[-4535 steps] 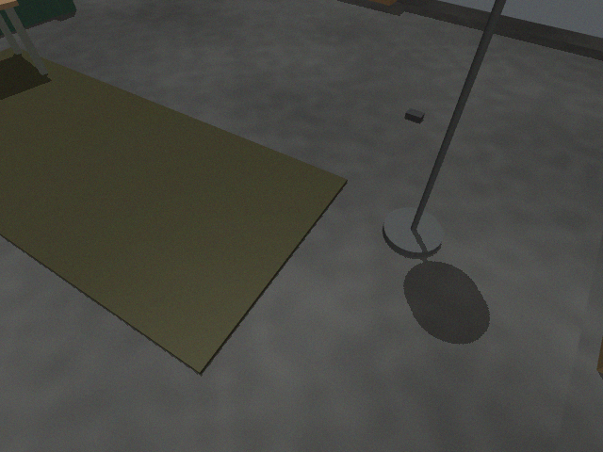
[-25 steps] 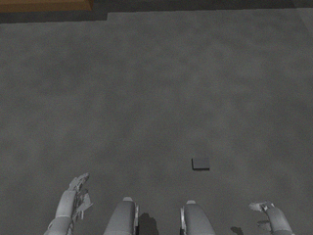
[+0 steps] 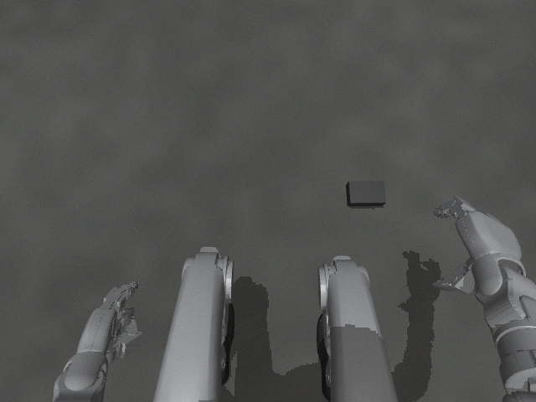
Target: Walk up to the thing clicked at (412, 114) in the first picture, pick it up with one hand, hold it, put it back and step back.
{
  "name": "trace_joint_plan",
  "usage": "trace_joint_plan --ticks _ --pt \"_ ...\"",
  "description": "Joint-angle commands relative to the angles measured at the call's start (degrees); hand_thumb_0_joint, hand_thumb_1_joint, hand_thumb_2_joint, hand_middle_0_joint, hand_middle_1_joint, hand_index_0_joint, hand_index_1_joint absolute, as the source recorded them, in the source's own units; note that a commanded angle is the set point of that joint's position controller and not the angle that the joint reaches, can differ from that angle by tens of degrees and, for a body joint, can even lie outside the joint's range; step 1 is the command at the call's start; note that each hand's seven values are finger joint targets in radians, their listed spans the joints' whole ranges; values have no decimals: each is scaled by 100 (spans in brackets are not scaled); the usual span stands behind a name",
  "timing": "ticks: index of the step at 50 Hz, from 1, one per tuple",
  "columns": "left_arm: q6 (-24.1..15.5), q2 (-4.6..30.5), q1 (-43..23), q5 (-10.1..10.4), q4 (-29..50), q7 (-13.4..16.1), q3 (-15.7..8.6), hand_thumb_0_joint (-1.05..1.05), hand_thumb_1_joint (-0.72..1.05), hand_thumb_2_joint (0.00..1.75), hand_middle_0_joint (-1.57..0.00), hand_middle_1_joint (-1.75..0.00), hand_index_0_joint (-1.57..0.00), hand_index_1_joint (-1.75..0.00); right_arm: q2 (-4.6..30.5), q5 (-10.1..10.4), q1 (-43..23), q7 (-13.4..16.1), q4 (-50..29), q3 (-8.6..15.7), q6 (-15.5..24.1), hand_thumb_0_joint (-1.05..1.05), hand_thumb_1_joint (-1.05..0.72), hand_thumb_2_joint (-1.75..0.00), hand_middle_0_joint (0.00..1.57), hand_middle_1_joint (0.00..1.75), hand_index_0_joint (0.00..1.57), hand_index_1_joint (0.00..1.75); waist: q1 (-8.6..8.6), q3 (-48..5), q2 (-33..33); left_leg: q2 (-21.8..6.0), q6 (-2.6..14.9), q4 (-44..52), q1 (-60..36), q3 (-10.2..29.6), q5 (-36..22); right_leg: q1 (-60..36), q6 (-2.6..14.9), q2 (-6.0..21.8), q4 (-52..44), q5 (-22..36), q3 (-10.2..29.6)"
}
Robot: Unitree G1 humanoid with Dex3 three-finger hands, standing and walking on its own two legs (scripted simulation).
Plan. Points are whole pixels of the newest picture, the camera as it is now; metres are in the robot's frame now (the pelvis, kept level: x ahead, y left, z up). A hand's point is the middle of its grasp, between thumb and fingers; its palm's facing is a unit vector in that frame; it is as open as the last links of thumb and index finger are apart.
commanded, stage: rise first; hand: right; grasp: from above
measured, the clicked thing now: (365, 193) +0.51 -0.24 -0.45
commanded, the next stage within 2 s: none
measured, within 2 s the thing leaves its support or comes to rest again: neither
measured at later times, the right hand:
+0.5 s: hand (427, 221) +0.39 -0.30 -0.25, palm faces -0.48 +0.07 -0.87, open 13.2 cm
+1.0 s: hand (412, 208) +0.43 -0.29 -0.30, palm faces -0.48 +0.00 -0.88, open 13.2 cm
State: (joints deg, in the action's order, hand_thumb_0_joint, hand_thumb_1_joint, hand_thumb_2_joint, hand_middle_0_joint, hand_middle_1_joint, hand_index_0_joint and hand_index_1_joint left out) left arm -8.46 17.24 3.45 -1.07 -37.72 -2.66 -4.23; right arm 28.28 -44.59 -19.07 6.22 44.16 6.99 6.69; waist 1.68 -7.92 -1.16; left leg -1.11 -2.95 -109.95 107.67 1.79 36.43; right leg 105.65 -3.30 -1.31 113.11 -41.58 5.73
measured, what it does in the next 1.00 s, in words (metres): lowers itself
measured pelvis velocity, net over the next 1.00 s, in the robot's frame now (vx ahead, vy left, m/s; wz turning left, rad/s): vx -0.01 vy -0.03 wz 0.07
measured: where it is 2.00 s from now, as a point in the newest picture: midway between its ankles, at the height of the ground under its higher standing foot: (276, 364)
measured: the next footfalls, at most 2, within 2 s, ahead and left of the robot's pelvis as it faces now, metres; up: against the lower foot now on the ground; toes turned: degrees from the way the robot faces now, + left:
none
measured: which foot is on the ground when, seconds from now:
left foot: down 0.00-1.00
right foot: down 0.00-1.00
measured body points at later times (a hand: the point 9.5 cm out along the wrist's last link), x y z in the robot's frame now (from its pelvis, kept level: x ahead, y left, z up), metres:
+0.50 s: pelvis -0.03 -0.02 -0.10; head +0.19 -0.07 +0.29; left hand +0.05 +0.27 -0.21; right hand +0.41 -0.30 -0.20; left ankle +0.09 +0.14 -0.43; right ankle +0.06 -0.14 -0.44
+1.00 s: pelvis -0.01 -0.03 -0.12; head +0.22 -0.09 +0.26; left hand +0.04 +0.25 -0.23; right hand +0.45 -0.29 -0.25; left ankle +0.09 +0.14 -0.43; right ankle +0.06 -0.14 -0.44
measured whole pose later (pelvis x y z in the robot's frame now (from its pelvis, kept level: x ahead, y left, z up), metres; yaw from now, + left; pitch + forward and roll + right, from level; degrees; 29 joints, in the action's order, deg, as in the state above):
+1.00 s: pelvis -0.01 -0.03 -0.12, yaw +4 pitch +36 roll +9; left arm -2.0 15.4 8.5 -8.2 -42.4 -8.6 0.2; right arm 39.9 -77.3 -51.0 24.4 82.4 5.5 16.3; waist 12.1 -5.3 -0.7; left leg -1.0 -3.4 -128.0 127.5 1.9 36.5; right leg 129.6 -0.5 -4.3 135.8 -41.7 7.2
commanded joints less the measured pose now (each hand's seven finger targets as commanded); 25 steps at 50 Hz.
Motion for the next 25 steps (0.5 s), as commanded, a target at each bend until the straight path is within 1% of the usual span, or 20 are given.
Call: trace_joint_plan --ticks 1,3,4,5,6,8,9,10,11,12,13,15,16,17,18,19,20,21,23,25 --pt "-115 980 900 -4 332 18 -400 0 96 92 -20 -30 -20 -30 1890 -460 -1543 243 -312 468 351 0 39 -85 26 88 26 88 151 -3817 -1 56 332 1003 -2430 -348 -1013 -1326 450 -72 -817 1377 -650" --pt "-46 1018 965 -22 245 -7 -396 0 94 91 -20 -30 -20 -30 1906 -630 -1745 257 42 443 447 0 39 -86 24 89 24 89 143 -3758 -66 54 347 839 -2084 -413 -808 -1196 438 -86 -722 1223 -634" --pt "-6 1045 1003 -33 226 -16 -410 0 93 91 -20 -30 -20 -30 2064 -714 -1804 275 190 515 495 0 39 -87 23 91 23 90 127 -3771 -76 55 339 792 -2054 -426 -716 -1111 447 -89 -636 1146 -658" --pt "37 1068 1046 -39 225 -25 -408 0 91 90 -20 -30 -20 -30 2175 -815 -2003 299 228 512 542 0 39 -89 21 90 22 90 143 -3875 -31 67 346 718 -2049 -459 -587 -1013 454 -103 -603 1046 -647" --pt "82 1075 1038 -51 195 -42 -388 0 91 90 -20 -30 -20 -30 2194 -915 -2061 315 337 481 575 0 39 -89 21 90 21 90 144 -3814 -91 64 353 648 -1910 -480 -502 -956 451 -112 -553 973 -642" --pt "161 1044 1052 -81 182 -64 -363 0 90 90 -20 -30 -20 -30 2300 -1069 -2443 386 450 446 673 0 40 -90 22 89 21 89 216 -3755 -131 86 360 512 -1744 -534 -268 -781 464 -132 -442 770 -639" --pt "208 1045 1043 -84 176 -66 -360 0 90 90 -20 -30 -20 -30 2404 -1154 -2634 436 565 467 730 0 39 -90 23 87 22 88 274 -3617 -138 102 367 476 -1555 -553 -86 -669 470 -147 -412 609 -625" --pt "255 1050 1029 -103 135 -76 -331 0 90 90 -20 -30 -20 -30 2473 -1230 -2712 499 738 486 781 0 38 -89 23 87 22 87 272 -3425 -152 112 371 440 -1376 -570 108 -537 475 -167 -380 434 -623" --pt "294 1031 1004 -126 124 -100 -301 0 90 90 -20 -30 -20 -30 2370 -1281 -2778 547 855 394 834 0 38 -89 23 85 22 86 336 -3278 -241 112 375 381 -1216 -585 203 -415 481 -184 -332 315 -618" --pt "334 1074 1006 -143 102 -120 -288 0 90 90 -20 -30 -20 -30 2473 -1362 -2928 621 896 415 889 0 38 -89 22 86 22 87 329 -3264 -336 114 392 306 -1028 -631 252 -509 470 -182 -373 221 -548" --pt "374 1084 1017 -160 94 -137 -278 0 90 90 -20 -30 -20 -30 2468 -1475 -3063 687 1016 349 929 0 39 -90 22 86 21 87 381 -3178 -464 117 400 237 -837 -659 329 -453 473 -189 -361 83 -513" --pt "457 1101 1027 -195 48 -165 -238 0 90 90 -20 -30 -20 -30 2612 -1705 -3271 854 1173 353 995 0 38 -89 22 84 22 85 405 -3169 -659 114 428 105 -625 -714 320 -570 454 -210 -354 22 -469" --pt "494 1132 1042 -212 6 -190 -209 0 90 90 -20 -30 -20 -30 2509 -1813 -3260 927 1366 288 998 0 39 -90 21 85 20 85 436 -3104 -777 96 435 14 -433 -748 202 -641 439 -205 -317 81 -439" --pt "517 1132 1081 -229 -20 -206 -192 0 90 90 -20 -30 -20 -30 2563 -1906 -3470 1003 1330 266 1022 0 39 -90 21 84 20 85 482 -3215 -910 92 459 -69 -352 -770 75 -780 423 -213 -282 212 -424" --pt "538 1171 1133 -253 -64 -226 -189 0 90 90 -20 -30 -20 -30 2523 -2013 -3641 1078 1413 208 1027 0 39 -90 20 85 20 85 546 -3265 -1019 68 457 -142 -221 -781 -36 -813 410 -212 -225 286 -410" --pt "556 1158 1174 -265 -103 -239 -170 0 90 90 -20 -30 -20 -30 2509 -2083 -3735 1154 1515 178 1042 0 39 -90 20 85 19 85 563 -3280 -1052 75 475 -228 -137 -809 -96 -834 403 -220 -189 346 -387" --pt "573 1148 1189 -281 -121 -258 -151 0 90 90 -20 -30 -20 -30 2558 -2190 -3822 1225 1614 155 1051 0 38 -89 21 83 21 83 590 -3314 -1099 75 471 -265 -162 -809 -201 -792 413 -243 -106 474 -437" --pt "584 1204 1261 -302 -141 -272 -165 0 90 90 -20 -30 -20 -30 2618 -2282 -3976 1312 1569 203 1052 0 39 -90 20 84 20 84 610 -3474 -1150 60 458 -295 -130 -820 -321 -870 407 -239 -66 582 -420" --pt "598 1206 1274 -350 -191 -294 -139 0 90 90 -20 -30 -20 -30 2599 -2408 -4073 1445 1813 140 1046 0 38 -89 21 82 21 83 670 -3438 -1136 58 450 -346 -114 -813 -463 -786 432 -259 77 731 -460" --pt "604 1243 1325 -392 -257 -318 -135 0 90 90 -20 -30 -20 -30 2482 -2569 -4200 1538 2076 11 1027 0 36 -87 22 83 22 82 780 -3385 -1208 35 448 -459 100 -844 -564 -865 396 -233 83 827 -386"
